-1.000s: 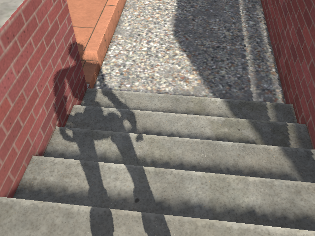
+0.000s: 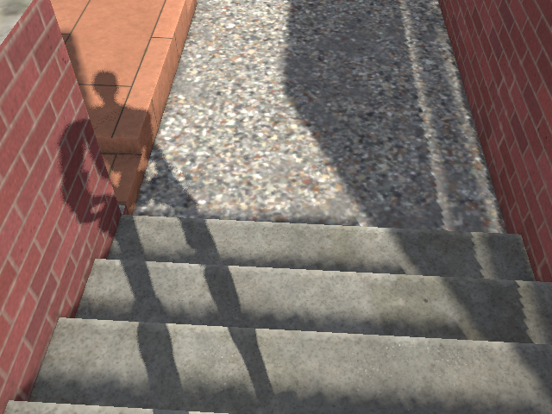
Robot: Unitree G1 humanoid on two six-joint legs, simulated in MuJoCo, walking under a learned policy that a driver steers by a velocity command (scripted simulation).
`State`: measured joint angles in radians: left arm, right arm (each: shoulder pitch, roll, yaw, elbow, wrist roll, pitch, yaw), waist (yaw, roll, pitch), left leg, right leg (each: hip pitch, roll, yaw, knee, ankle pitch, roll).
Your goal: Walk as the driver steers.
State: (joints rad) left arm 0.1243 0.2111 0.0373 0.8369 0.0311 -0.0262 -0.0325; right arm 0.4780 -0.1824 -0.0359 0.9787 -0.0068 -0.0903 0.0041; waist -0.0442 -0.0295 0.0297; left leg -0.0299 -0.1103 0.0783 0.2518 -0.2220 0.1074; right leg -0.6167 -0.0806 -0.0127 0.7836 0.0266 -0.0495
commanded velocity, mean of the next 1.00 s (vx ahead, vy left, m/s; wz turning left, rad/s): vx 0.50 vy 0.00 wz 0.00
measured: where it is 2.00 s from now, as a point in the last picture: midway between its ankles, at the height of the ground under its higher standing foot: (291, 283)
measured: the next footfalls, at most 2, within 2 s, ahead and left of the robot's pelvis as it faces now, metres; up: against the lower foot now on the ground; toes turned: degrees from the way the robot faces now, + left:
right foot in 0.18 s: +0.21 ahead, -0.12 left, +0.00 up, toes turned -3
left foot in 0.60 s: +0.44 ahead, +0.03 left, -0.11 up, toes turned +3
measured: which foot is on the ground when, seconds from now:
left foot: down 0.00-0.24, up 0.26-0.58, down 0.60-1.00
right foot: up 0.00-0.16, down 0.18-0.58, up 0.60-1.00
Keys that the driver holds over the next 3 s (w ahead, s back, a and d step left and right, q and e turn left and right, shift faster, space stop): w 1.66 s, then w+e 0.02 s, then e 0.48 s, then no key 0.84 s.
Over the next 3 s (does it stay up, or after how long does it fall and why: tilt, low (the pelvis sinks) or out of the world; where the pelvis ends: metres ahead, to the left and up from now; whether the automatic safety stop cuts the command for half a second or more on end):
stays up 1.09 0.00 -0.37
